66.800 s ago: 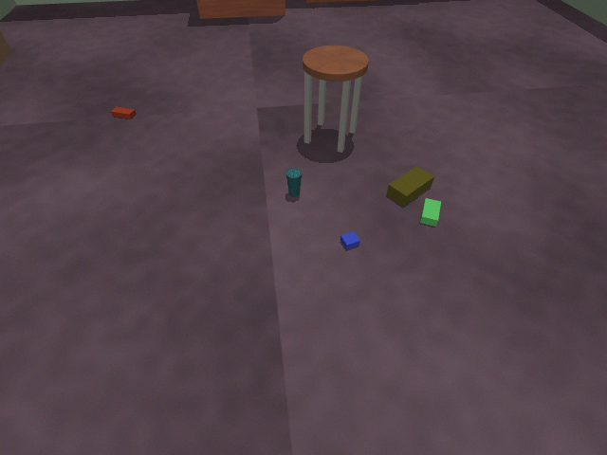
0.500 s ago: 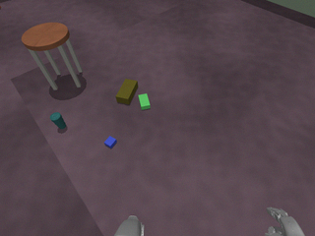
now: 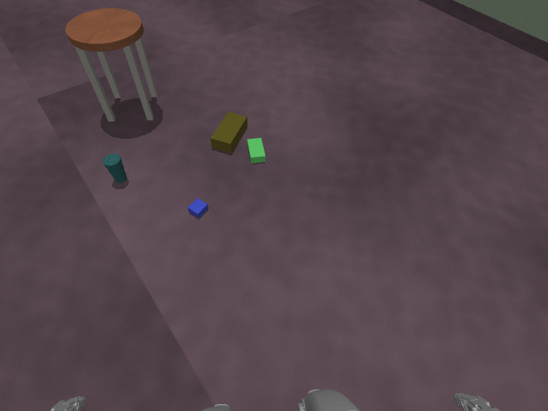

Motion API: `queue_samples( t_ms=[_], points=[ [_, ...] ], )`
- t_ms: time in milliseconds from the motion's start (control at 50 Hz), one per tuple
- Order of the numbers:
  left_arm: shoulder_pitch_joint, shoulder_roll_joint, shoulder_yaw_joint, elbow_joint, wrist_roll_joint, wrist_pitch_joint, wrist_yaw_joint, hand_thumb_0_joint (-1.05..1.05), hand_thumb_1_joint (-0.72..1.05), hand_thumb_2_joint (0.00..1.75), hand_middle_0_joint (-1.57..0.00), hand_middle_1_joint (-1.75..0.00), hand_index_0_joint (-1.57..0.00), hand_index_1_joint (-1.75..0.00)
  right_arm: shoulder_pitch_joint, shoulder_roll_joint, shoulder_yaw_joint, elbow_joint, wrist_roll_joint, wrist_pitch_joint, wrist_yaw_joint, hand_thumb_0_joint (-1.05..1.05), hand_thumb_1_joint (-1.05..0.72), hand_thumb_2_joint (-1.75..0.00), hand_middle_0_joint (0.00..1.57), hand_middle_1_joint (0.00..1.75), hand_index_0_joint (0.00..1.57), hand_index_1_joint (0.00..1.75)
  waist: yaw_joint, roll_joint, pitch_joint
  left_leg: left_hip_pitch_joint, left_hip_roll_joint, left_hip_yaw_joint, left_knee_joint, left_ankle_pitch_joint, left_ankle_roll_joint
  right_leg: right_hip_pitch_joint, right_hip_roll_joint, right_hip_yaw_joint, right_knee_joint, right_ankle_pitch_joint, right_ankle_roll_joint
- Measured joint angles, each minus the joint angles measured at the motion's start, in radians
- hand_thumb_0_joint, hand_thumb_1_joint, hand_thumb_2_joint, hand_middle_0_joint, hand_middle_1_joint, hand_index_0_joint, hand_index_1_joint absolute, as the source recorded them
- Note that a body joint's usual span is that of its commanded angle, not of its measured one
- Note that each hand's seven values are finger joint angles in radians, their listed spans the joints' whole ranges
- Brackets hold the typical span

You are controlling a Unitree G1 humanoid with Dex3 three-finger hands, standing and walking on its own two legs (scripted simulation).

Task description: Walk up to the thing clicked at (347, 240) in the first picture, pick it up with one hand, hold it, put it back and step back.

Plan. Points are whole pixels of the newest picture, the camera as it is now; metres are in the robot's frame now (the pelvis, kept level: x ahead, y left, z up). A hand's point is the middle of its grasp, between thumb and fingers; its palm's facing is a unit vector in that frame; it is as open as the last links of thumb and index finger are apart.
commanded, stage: step back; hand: left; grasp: from above
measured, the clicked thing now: (198, 208) +0.97 +0.29 -0.74
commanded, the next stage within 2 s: stand in 1.32 s
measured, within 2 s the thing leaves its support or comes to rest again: neither
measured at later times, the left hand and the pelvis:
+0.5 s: hand out of the picture -0.07 +0.29 -0.14, palm faces +0.04 -0.90 -0.43, open 7.4 cm; pelvis -0.12 +0.00 +0.00, yaw +2 degrees
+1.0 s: hand out of the picture -0.02 +0.27 -0.15, palm faces +0.04 -0.94 -0.35, open 7.4 cm; pelvis -0.08 +0.01 +0.00, yaw +1 degrees
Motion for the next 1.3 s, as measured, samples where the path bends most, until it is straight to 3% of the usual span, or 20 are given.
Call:
queue_samples(
  t_ms=[60, 100, 140, 200, 240, 280, 340, 400, 460, 520, 620, 660, 700, 740, 780, 820, 880, 940, 1120, 1300],
  points=[
    [0.018, -0.006, -0.006, 0.011, 0.005, -0.008, -0.008, 0.01, 0.91, 0.89, -0.21, -0.3, -0.2, -0.3, -0.034, -0.011, -0.004, -0.028, 0.0, -0.002, 0.001, 0.01, -0.9, -0.9, 0.21, 0.3, 0.21, 0.3, 0.009, 0.017, 0.001, -0.044, 0.021, 0.014, 0.001, 0.036, -0.009, 0.101, -0.038, -0.037, -0.191, 0.009, 0.009],
    [0.03, -0.009, -0.009, 0.025, 0.008, -0.021, -0.012, 0.01, 0.91, 0.89, -0.21, -0.3, -0.2, -0.3, -0.056, -0.022, -0.005, -0.04, 0.003, 0.001, 0.004, 0.01, -0.9, -0.9, 0.21, 0.3, 0.21, 0.3, 0.017, 0.029, -0.003, -0.082, 0.035, 0.024, 0.023, 0.05, -0.02, 0.186, -0.06, -0.059, -0.392, 0.074, 0.0],
    [0.041, -0.024, -0.007, 0.05, 0.02, -0.037, -0.013, 0.01, 0.91, 0.89, -0.21, -0.3, -0.2, -0.3, -0.077, -0.041, -0.009, -0.037, 0.007, 0.009, 0.006, 0.01, -0.9, -0.9, 0.21, 0.3, 0.21, 0.3, 0.02, 0.07, -0.001, -0.126, 0.061, 0.007, 0.072, 0.04, -0.022, 0.231, -0.041, -0.078, -0.51, 0.113, -0.01],
    [0.075, -0.035, -0.012, 0.068, 0.032, -0.04, -0.02, 0.01, 0.9, 0.89, -0.21, -0.3, -0.2, -0.3, -0.064, -0.037, -0.017, -0.01, 0.012, 0.026, -0.001, 0.01, -0.91, -0.9, 0.21, 0.3, 0.21, 0.3, 0.035, 0.064, -0.021, -0.18, -0.029, -0.087, 0.257, -0.177, -0.029, 0.191, -0.053, -0.07, -0.476, 0.135, -0.028],
    [0.092, -0.039, -0.013, 0.081, 0.032, -0.04, -0.016, 0.01, 0.9, 0.89, -0.21, -0.3, -0.2, -0.3, -0.038, -0.042, -0.019, 0.004, 0.02, 0.024, 0.001, 0.01, -0.91, -0.9, 0.21, 0.3, 0.21, 0.3, 0.04, 0.052, -0.035, -0.199, -0.085, -0.127, 0.409, -0.191, -0.034, 0.182, -0.076, -0.063, -0.489, 0.159, -0.027],
    [0.098, -0.04, -0.008, 0.088, 0.035, -0.04, -0.013, 0.01, 0.9, 0.89, -0.21, -0.3, -0.21, -0.3, -0.006, -0.051, -0.021, 0.019, 0.023, 0.015, 0.003, 0.01, -0.91, -0.9, 0.21, 0.3, 0.2, 0.3, 0.035, 0.05, -0.048, -0.186, -0.1, -0.13, 0.477, -0.183, -0.044, 0.173, -0.094, -0.07, -0.5, 0.178, -0.025],
    [0.097, -0.031, -0.001, 0.082, 0.043, -0.05, -0.018, 0.01, 0.9, 0.89, -0.21, -0.3, -0.21, -0.3, 0.048, -0.061, -0.027, 0.053, 0.014, 0.007, 0.009, 0.01, -0.91, -0.9, 0.2, 0.3, 0.2, 0.3, 0.029, 0.052, -0.065, -0.107, -0.072, -0.103, 0.396, -0.197, -0.054, 0.159, -0.112, -0.095, -0.501, 0.187, -0.023],
    [0.089, -0.012, 0.005, 0.075, 0.046, -0.058, -0.026, 0.01, 0.9, 0.89, -0.21, -0.3, -0.21, -0.3, 0.087, -0.059, -0.032, 0.098, 0.005, 0.001, 0.019, 0.01, -0.91, -0.9, 0.2, 0.3, 0.2, 0.3, 0.026, 0.043, -0.079, 0.008, -0.03, -0.054, 0.173, -0.253, -0.045, 0.143, -0.133, -0.123, -0.482, 0.181, -0.02],
    [0.081, 0.013, 0.002, 0.08, 0.039, -0.048, -0.029, 0.01, 0.9, 0.89, -0.21, -0.3, -0.2, -0.3, 0.096, -0.039, -0.04, 0.137, 0.0, -0.022, 0.022, 0.01, -0.91, -0.9, 0.2, 0.3, 0.2, 0.3, 0.029, -0.004, -0.069, 0.094, -0.046, -0.011, -0.004, -0.087, -0.032, 0.124, -0.168, -0.103, -0.427, 0.143, -0.016],
    [0.093, 0.019, -0.001, 0.119, 0.025, -0.034, -0.034, 0.01, 0.9, 0.89, -0.21, -0.3, -0.2, -0.3, 0.105, -0.019, -0.031, 0.141, -0.005, -0.044, 0.024, 0.01, -0.91, -0.9, 0.2, 0.3, 0.2, 0.3, 0.009, -0.009, -0.094, 0.091, -0.039, -0.008, -0.014, -0.081, -0.007, 0.083, -0.128, -0.073, -0.33, 0.051, -0.02],
    [0.099, 0.029, 0.001, 0.148, 0.015, -0.047, -0.052, 0.01, 0.91, 0.89, -0.21, -0.3, -0.2, -0.3, 0.1, 0.008, -0.015, 0.134, -0.009, -0.066, 0.024, 0.01, -0.91, -0.9, 0.21, 0.3, 0.21, 0.3, -0.009, -0.021, -0.107, 0.107, -0.015, -0.005, -0.051, -0.059, -0.022, 0.098, -0.114, -0.085, -0.387, 0.074, -0.023],
    [0.098, 0.022, 0.002, 0.154, 0.017, -0.057, -0.053, 0.01, 0.91, 0.89, -0.21, -0.3, -0.2, -0.3, 0.093, 0.006, -0.014, 0.128, -0.007, -0.061, 0.025, 0.01, -0.91, -0.9, 0.21, 0.3, 0.21, 0.3, -0.009, -0.012, -0.11, 0.101, -0.002, -0.004, -0.028, -0.075, -0.034, 0.146, -0.106, -0.096, -0.502, 0.125, -0.024],
    [0.085, -0.001, 0.002, 0.163, 0.025, -0.069, -0.048, 0.01, 0.91, 0.89, -0.21, -0.3, -0.2, -0.3, 0.086, -0.006, -0.016, 0.126, 0.001, -0.051, 0.022, 0.01, -0.9, -0.9, 0.21, 0.3, 0.21, 0.3, -0.009, 0.03, -0.103, 0.088, 0.027, -0.029, 0.027, -0.114, -0.037, 0.176, -0.076, -0.12, -0.555, 0.241, -0.023],
    [0.083, -0.017, -0.002, 0.158, 0.031, -0.083, -0.047, 0.01, 0.91, 0.89, -0.21, -0.3, -0.2, -0.3, 0.081, -0.008, -0.017, 0.135, 0.004, -0.041, 0.013, 0.01, -0.91, -0.9, 0.21, 0.3, 0.21, 0.3, 0.004, 0.039, -0.112, 0.05, 0.005, -0.061, 0.122, -0.215, -0.025, 0.175, -0.071, -0.126, -0.547, 0.23, -0.029],
    [0.081, -0.032, -0.007, 0.15, 0.029, -0.092, -0.046, 0.01, 0.91, 0.89, -0.21, -0.3, -0.2, -0.3, 0.074, -0.013, -0.019, 0.139, 0.006, -0.041, 0.01, 0.01, -0.91, -0.9, 0.21, 0.3, 0.21, 0.3, 0.018, 0.037, -0.11, 0.011, -0.021, -0.066, 0.214, -0.242, -0.021, 0.185, -0.081, -0.123, -0.555, 0.223, -0.035],
    [0.079, -0.044, -0.012, 0.146, 0.029, -0.098, -0.043, 0.01, 0.9, 0.89, -0.21, -0.3, -0.2, -0.3, 0.067, -0.022, -0.02, 0.141, 0.009, -0.05, 0.01, 0.01, -0.91, -0.9, 0.21, 0.3, 0.2, 0.3, 0.024, 0.039, -0.106, -0.013, -0.02, -0.053, 0.228, -0.231, -0.018, 0.199, -0.09, -0.122, -0.573, 0.226, -0.029],
    [0.073, -0.045, -0.02, 0.149, 0.027, -0.095, -0.044, 0.01, 0.9, 0.89, -0.21, -0.3, -0.2, -0.3, 0.056, -0.029, -0.022, 0.142, 0.01, -0.064, 0.014, 0.01, -0.91, -0.9, 0.2, 0.3, 0.2, 0.3, 0.026, 0.031, -0.102, 0.002, 0.0, -0.014, 0.103, -0.187, -0.019, 0.208, -0.107, -0.123, -0.575, 0.216, -0.012],
    [0.057, -0.033, -0.03, 0.153, 0.014, -0.081, -0.039, 0.01, 0.9, 0.89, -0.21, -0.3, -0.2, -0.3, 0.035, -0.025, -0.026, 0.152, 0.006, -0.076, 0.007, 0.01, -0.91, -0.9, 0.2, 0.3, 0.2, 0.3, 0.022, 0.012, -0.086, 0.05, -0.003, 0.009, -0.039, 0.007, -0.03, 0.201, -0.127, -0.117, -0.523, 0.178, 0.007],
    [0.001, -0.016, -0.043, 0.2, -0.004, -0.076, -0.029, 0.01, 0.91, 0.89, -0.21, -0.3, -0.2, -0.3, -0.061, 0.031, 0.016, 0.189, 0.02, -0.067, 0.007, 0.01, -0.91, -0.9, 0.21, 0.3, 0.2, 0.3, 0.021, -0.004, -0.091, 0.08, 0.019, 0.025, -0.069, -0.021, -0.035, 0.256, -0.101, -0.093, -0.631, 0.217, 0.014],
    [-0.054, -0.028, -0.051, 0.227, 0.0, -0.075, -0.026, 0.01, 0.91, 0.89, -0.21, -0.3, -0.2, -0.3, -0.134, 0.037, 0.018, 0.222, 0.024, -0.065, 0.007, 0.01, -0.91, -0.9, 0.21, 0.3, 0.21, 0.3, 0.019, 0.008, -0.099, 0.127, 0.014, 0.042, -0.156, 0.018, -0.031, 0.293, -0.107, -0.078, -0.71, 0.256, 0.019]
  ],
)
